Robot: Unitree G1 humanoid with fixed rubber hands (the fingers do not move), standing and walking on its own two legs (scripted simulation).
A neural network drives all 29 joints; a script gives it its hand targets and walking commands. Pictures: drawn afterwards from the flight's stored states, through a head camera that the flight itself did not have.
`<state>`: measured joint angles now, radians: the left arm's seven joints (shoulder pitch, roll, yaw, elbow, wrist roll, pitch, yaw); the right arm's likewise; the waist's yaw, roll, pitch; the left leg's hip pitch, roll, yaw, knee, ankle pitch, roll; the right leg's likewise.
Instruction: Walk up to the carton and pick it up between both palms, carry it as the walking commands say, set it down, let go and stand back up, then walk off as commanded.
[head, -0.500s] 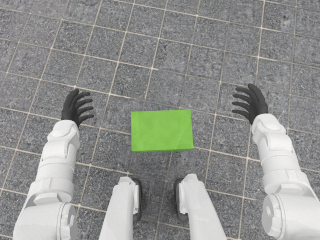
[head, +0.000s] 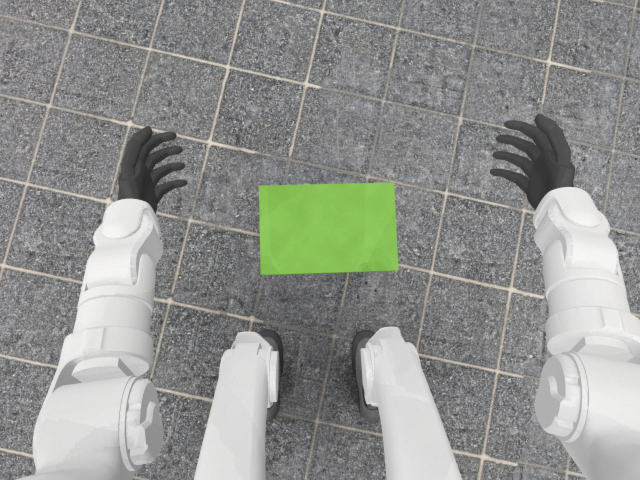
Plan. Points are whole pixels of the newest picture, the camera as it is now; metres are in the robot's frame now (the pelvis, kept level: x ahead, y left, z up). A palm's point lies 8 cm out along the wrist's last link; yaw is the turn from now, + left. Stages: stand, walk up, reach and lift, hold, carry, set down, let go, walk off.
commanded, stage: reach and lift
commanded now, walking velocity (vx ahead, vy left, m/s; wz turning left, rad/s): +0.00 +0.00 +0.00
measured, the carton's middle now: (326, 232) +0.44 -0.03 -0.52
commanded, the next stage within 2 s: none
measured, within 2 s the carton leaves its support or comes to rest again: neither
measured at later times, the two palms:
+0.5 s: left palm (197, 221) +0.44 +0.19 -0.31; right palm (463, 214) +0.44 -0.25 -0.30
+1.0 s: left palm (202, 230) +0.44 +0.21 -0.41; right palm (432, 222) +0.45 -0.24 -0.42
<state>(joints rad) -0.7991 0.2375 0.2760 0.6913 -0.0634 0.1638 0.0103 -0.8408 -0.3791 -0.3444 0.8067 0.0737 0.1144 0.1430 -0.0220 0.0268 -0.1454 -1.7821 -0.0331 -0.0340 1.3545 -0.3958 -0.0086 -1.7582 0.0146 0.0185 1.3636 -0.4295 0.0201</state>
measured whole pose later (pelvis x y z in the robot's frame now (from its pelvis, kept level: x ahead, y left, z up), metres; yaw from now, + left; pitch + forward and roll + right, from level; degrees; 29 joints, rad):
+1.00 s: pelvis -0.06 -0.01 -0.23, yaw +1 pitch +29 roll +1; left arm -1.24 0.43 0.07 0.94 -0.30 0.09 0.09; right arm -1.25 -0.48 -0.13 0.97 0.27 0.07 -0.04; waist 0.00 0.03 0.52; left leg -2.19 -0.05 -0.02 2.20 -0.51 -0.05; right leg -2.18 0.02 0.01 2.24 -0.56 0.00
